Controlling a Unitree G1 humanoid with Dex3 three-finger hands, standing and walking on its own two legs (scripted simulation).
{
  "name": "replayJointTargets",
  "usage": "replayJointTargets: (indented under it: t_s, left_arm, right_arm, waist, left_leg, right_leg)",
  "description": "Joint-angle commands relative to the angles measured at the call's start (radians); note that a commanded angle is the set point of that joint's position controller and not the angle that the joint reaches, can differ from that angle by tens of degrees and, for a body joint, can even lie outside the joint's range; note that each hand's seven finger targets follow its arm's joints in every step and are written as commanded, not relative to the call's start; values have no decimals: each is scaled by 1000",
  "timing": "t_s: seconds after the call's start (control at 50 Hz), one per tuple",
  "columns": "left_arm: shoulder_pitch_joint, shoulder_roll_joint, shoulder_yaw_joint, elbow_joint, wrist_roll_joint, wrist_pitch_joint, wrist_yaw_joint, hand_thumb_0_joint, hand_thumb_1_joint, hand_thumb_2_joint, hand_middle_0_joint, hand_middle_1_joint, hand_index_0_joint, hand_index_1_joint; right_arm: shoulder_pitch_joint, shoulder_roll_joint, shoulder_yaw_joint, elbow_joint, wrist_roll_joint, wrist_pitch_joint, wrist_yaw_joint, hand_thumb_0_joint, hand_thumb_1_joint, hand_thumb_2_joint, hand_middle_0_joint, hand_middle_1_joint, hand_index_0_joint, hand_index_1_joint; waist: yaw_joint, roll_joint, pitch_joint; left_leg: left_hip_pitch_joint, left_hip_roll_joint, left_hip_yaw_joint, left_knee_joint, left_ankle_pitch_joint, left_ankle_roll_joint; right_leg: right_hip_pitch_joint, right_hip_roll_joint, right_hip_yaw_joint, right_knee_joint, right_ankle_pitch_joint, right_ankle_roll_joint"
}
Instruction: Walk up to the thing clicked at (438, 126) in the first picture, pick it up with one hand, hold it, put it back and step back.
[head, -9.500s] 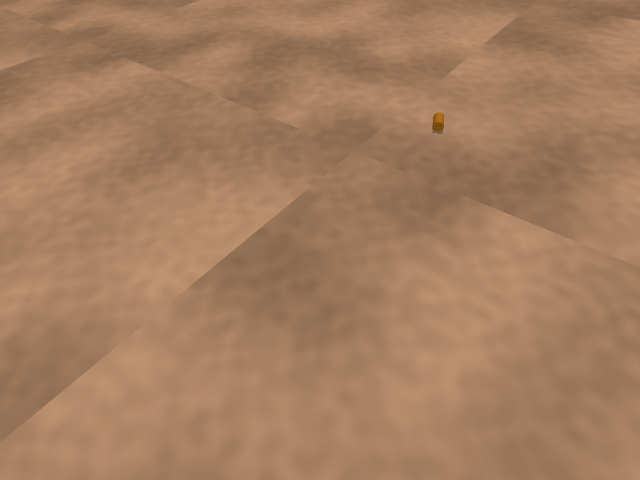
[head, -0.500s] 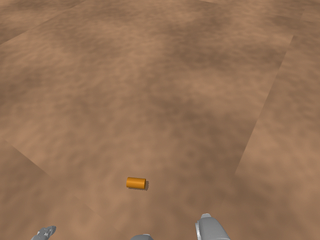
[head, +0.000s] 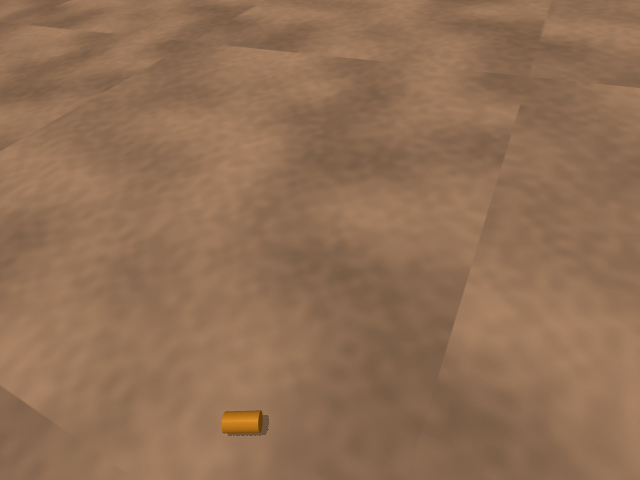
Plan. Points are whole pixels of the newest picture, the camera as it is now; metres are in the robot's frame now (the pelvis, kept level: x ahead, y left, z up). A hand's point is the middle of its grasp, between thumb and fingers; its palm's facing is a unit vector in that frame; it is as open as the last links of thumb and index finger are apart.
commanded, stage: walk up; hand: left
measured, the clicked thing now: (242, 421) +0.46 +0.34 -0.72
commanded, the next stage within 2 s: stand in 0.40 s
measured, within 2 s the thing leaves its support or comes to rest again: neither
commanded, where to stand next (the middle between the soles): +0.10 +0.04 m, yaw +3 degrees
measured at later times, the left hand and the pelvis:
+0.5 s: hand out of the picture +0.09 +0.34 -0.15, palm faces +0.07 -0.91 -0.42, open 7.4 cm; pelvis +0.01 +0.05 +0.00, yaw +5 degrees
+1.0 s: hand out of the picture +0.09 +0.30 -0.12, palm faces +0.03 -0.92 -0.38, open 7.4 cm; pelvis +0.02 +0.04 +0.03, yaw +3 degrees
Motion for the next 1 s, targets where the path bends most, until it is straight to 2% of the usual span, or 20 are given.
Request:
replayJointTargets:
  t_s: [0.0, 0.04, 0.1, 0.18, 0.3, 0.34, 0.36, 0.38, 0.4, 0.42, 0.44, 0.48, 0.54, 0.58, 0.6, 0.64, 0.68, 0.72, 0.78, 0.98]
  left_arm:
    - [11, 336, 90, -69, -17, -29, 64, 0, 900, 900, -200, -300, -200, -300]
    - [17, 324, 84, -62, -24, -31, 78, 0, 900, 900, -200, -300, -200, -300]
    - [18, 301, 84, -75, -29, -31, 95, 0, 900, 900, -200, -300, -200, -300]
    - [-35, 265, 77, -111, -27, -17, 90, 0, 900, 900, -200, -300, -200, -300]
    - [-58, 261, 68, -134, -8, 27, 53, 0, 900, 900, -200, -300, -200, -300]
    - [-75, 267, 58, -132, -29, 46, 47, 0, 900, 900, -200, -300, -200, -300]
    - [-51, 220, 42, -126, -36, 52, 47, 0, 900, 900, -200, -300, -200, -300]
    - [16, 105, 17, -137, -40, 51, 39, 0, 900, 900, -200, -300, -200, -300]
    - [-35, 121, 21, -154, -41, 58, 47, 0, 900, 900, -200, -300, -200, -300]
    - [-142, 206, 31, -160, -36, 55, 60, 0, 900, 900, -200, -300, -200, -300]
    - [-179, 222, 35, -142, -36, 53, 60, 0, 900, 900, -200, -300, -200, -300]
    - [-128, 194, 32, -81, -47, 50, 42, 0, 900, 900, -200, -300, -200, -300]
    - [-98, 171, 24, -45, -44, 46, 38, 0, 900, 900, -200, -300, -200, -300]
    - [-93, 158, 18, -12, -39, 44, 36, 0, 900, 900, -200, -300, -200, -300]
    - [-60, 147, 15, 16, -35, 40, 35, 0, 900, 900, -200, -300, -200, -300]
    - [-102, 220, 20, 14, -16, 25, 35, 0, 900, 900, -200, -300, -200, -300]
    - [-218, 239, 13, 26, -14, 30, 22, 0, 900, 900, -200, -300, -200, -300]
    - [-229, 176, -9, 43, -22, 38, 8, 0, 900, 900, -200, -300, -200, -300]
    - [-219, 182, -12, 70, -29, 29, 5, 0, 900, 900, -200, -300, -200, -300]
    - [-239, 171, -15, 136, -37, 24, 8, 0, 900, 900, -200, -300, -200, -300]
  right_arm:
    - [30, -180, -59, -74, 9, -25, -2, 0, -900, -900, 200, 300, 200, 300]
    - [77, -166, -60, -61, -2, -5, 3, 0, -900, -900, 200, 300, 200, 300]
    - [49, -150, -61, -94, -9, 14, 5, 0, -900, -900, 200, 300, 200, 300]
    - [21, -141, -61, -109, 14, 17, -12, 0, -900, -900, 200, 300, 200, 300]
    - [-40, -114, -37, -91, 35, -41, -28, 0, -900, -900, 200, 300, 200, 300]
    - [0, -105, -36, -57, 28, -61, -35, 0, -900, -900, 200, 300, 200, 300]
    - [16, -129, -41, -42, 16, -74, -42, 0, -900, -900, 200, 300, 200, 300]
    - [29, -199, -49, -72, 6, -97, -50, 0, -900, -900, 200, 300, 200, 300]
    - [-36, -239, -46, -83, 2, -112, -50, 0, -900, -900, 200, 300, 200, 300]
    - [-49, -285, -62, -44, 4, -116, -60, 0, -900, -900, 200, 300, 200, 300]
    - [-92, -219, -58, -35, 11, -112, -61, 0, -900, -900, 200, 300, 200, 300]
    - [-154, -122, -21, -48, 14, -106, -65, 0, -900, -900, 200, 300, 200, 300]
    - [-173, -150, -23, -30, 14, -108, -65, 0, -900, -900, 200, 300, 200, 300]
    - [-206, -137, -16, -21, 16, -97, -60, 0, -900, -900, 200, 300, 200, 300]
    - [-223, -132, -12, -13, 19, -91, -57, 0, -900, -900, 200, 300, 200, 300]
    - [-212, -66, 3, -9, 41, -85, -54, 0, -900, -900, 200, 300, 200, 300]
    - [-207, -70, 11, 28, 43, -77, -50, 0, -900, -900, 200, 300, 200, 300]
    - [-252, -118, 4, 56, 30, -81, -37, 0, -900, -900, 200, 300, 200, 300]
    - [-266, -97, 12, 80, 24, -83, -28, 0, -900, -900, 200, 300, 200, 300]
    - [-289, -98, 30, 162, 27, -97, -30, 0, -900, -900, 200, 300, 200, 300]
  waist:
    - [8, -89, 82]
    - [-7, -133, 65]
    - [4, -169, 59]
    - [12, -252, 11]
    - [66, -368, -97]
    - [25, -304, -114]
    - [14, -194, -121]
    - [7, 87, -187]
    - [36, 53, -156]
    - [-9, 96, -150]
    - [7, 61, -80]
    - [22, 104, -75]
    - [27, 198, -91]
    - [34, 203, -54]
    - [53, 196, -50]
    - [33, 1, -78]
    - [-23, -69, -15]
    - [7, -63, 2]
    - [12, -138, 3]
    - [27, -110, -96]
  left_leg:
    - [-266, 17, -138, 158, 111, -20]
    - [-198, -7, -146, 167, 152, -36]
    - [-169, -49, -162, 218, 160, -54]
    - [-177, -83, -121, 237, 161, -61]
    - [-18, -46, 89, -249, 97, -58]
    - [123, -74, 144, -475, 261, -35]
    - [182, -63, 77, -533, 305, -22]
    - [305, 223, -367, -656, 497, 30]
    - [283, 324, -468, -622, 582, 130]
    - [211, 343, -531, -570, 544, 221]
    - [175, 277, -412, -566, 489, 198]
    - [234, 181, -184, -520, 613, 130]
    - [216, 163, -139, -504, 718, 108]
    - [157, 141, -114, -518, 622, 92]
    - [82, 140, -97, -516, 537, 71]
    - [29, 56, -39, -452, 393, -15]
    - [165, 31, -18, -540, 152, -3]
    - [155, 73, -73, -606, 75, 7]
    - [165, 58, -41, -607, 142, 5]
    - [242, 81, -16, -674, 395, -22]
  right_leg:
    - [65, -304, 452, -444, -275, -98]
    - [9, -279, 323, -385, 20, -89]
    - [-19, -302, 234, -290, 431, -154]
    - [26, -281, 149, -216, 583, -176]
    - [136, -236, 113, -52, 421, -179]
    - [76, -225, 93, 83, 446, -149]
    - [24, -201, 87, 223, 367, -106]
    - [-152, -78, 46, 360, 10, -11]
    - [-204, -17, 115, 326, -294, -5]
    - [-220, -49, 153, 314, -319, 2]
    - [-214, -72, 164, 314, -272, -1]
    - [-171, -55, 126, 240, -265, -18]
    - [-49, -43, 64, 62, -197, 6]
    - [39, -25, 42, -78, -108, 5]
    - [137, -34, 44, -178, 60, 1]
    - [224, -154, 220, -219, 329, -49]
    - [-23, -170, 254, -284, -4, -83]
    - [3, -106, 181, -311, -144, -38]
    - [26, -128, 208, -372, -136, -34]
    - [183, -129, 152, -360, 224, -16]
